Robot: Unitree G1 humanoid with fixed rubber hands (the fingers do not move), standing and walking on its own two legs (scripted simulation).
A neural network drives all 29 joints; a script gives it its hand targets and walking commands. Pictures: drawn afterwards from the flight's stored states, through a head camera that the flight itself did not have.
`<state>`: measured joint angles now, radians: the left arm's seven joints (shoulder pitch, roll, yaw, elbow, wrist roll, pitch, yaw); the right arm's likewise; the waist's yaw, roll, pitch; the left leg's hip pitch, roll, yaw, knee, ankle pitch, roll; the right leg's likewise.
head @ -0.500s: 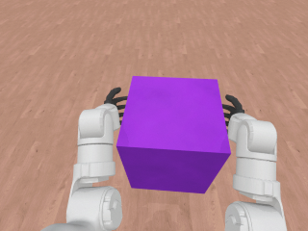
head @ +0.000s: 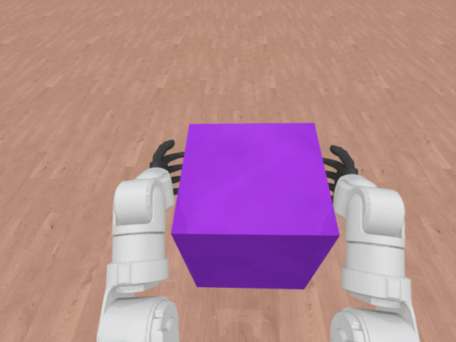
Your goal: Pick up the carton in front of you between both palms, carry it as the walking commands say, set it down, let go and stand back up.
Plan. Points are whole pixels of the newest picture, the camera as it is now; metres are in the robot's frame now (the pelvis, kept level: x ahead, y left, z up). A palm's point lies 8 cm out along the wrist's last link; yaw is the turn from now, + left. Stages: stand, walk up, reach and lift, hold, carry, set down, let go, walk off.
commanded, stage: carry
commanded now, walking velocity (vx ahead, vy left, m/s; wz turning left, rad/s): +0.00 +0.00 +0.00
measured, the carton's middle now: (250, 212) +0.33 +0.00 +0.06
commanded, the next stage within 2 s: none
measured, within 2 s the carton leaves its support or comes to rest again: neither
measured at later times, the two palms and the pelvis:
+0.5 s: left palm (154, 194) +0.31 +0.15 +0.14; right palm (346, 199) +0.30 -0.15 +0.14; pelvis -0.03 +0.00 +0.00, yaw +0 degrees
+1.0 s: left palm (167, 191) +0.31 +0.13 +0.14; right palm (360, 201) +0.30 -0.17 +0.14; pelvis -0.03 -0.01 +0.01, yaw -1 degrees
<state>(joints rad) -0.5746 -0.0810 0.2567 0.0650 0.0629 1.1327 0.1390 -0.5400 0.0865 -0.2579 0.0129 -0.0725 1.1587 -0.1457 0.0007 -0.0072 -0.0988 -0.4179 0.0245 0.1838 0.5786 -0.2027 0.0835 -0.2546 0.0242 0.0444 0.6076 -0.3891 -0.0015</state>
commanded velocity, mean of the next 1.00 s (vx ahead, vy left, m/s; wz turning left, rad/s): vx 0.00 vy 0.00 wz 0.00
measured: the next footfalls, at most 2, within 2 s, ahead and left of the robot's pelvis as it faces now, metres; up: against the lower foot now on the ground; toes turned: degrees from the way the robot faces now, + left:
none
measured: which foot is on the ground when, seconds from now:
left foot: down 0.00-1.00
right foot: down 0.00-1.00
